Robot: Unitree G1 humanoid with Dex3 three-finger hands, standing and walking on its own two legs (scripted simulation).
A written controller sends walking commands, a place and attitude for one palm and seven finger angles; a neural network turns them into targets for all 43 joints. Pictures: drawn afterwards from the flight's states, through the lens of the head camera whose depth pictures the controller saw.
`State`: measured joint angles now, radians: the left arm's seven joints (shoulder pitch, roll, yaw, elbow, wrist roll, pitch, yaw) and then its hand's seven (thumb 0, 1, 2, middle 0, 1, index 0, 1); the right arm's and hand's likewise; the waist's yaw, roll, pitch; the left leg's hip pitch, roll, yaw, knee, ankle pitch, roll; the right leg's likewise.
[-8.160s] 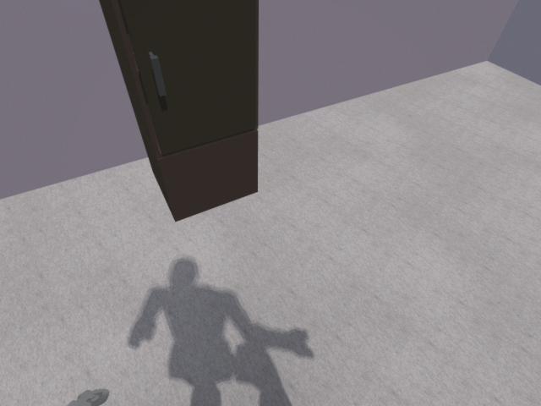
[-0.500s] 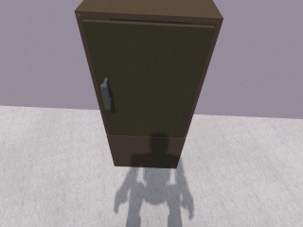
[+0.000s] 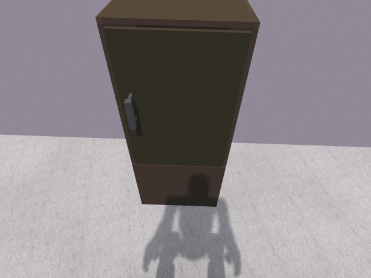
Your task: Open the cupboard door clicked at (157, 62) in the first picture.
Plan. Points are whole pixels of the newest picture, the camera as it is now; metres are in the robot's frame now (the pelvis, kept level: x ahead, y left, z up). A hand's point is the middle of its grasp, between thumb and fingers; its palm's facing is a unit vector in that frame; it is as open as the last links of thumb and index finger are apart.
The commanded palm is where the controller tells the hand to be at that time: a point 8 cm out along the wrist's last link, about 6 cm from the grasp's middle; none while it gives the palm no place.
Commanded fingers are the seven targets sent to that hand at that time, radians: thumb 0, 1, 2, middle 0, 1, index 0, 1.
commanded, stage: shuffle to correct the standing spot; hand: left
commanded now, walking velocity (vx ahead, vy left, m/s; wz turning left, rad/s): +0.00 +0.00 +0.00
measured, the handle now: (131, 111) +0.64 +0.22 -0.02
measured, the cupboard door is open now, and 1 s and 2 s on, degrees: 0 0 0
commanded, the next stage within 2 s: come to a stop and stand still in 0.72 s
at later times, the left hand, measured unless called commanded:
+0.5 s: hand out of the picture -0.01 +0.16 -0.18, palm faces +0.10 -0.98 -0.16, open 7.4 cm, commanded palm none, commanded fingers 0.00 0.90 0.90 -0.20 -0.30 -0.20 -0.30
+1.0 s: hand (118, 263) +0.20 +0.19 -0.17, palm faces +0.02 -0.97 -0.25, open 7.3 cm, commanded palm none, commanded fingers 0.00 0.90 0.90 -0.20 -0.30 -0.20 -0.30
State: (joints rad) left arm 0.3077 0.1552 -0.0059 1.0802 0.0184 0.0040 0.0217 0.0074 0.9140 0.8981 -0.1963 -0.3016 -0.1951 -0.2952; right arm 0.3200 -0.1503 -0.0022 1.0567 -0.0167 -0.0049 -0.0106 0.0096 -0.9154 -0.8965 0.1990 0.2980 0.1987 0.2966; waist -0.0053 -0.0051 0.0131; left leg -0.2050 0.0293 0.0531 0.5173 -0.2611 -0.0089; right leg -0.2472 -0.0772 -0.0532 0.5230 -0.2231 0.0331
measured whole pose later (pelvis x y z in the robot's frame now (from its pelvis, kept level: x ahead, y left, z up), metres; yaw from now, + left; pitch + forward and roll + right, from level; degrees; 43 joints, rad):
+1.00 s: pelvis +0.14 -0.01 +0.00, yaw +1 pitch +1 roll +2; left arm 0.21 0.19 0.04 1.01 0.02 -0.04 0.01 0.02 0.95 0.90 -0.19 -0.30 -0.19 -0.29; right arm 0.36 -0.11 0.00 1.08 -0.02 -0.05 -0.02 0.01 -0.92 -0.90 0.20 0.30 0.20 0.30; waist -0.02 -0.01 0.06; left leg -0.19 0.03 0.11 0.52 -0.34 -0.02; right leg -0.37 -0.05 -0.08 0.58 -0.18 -0.02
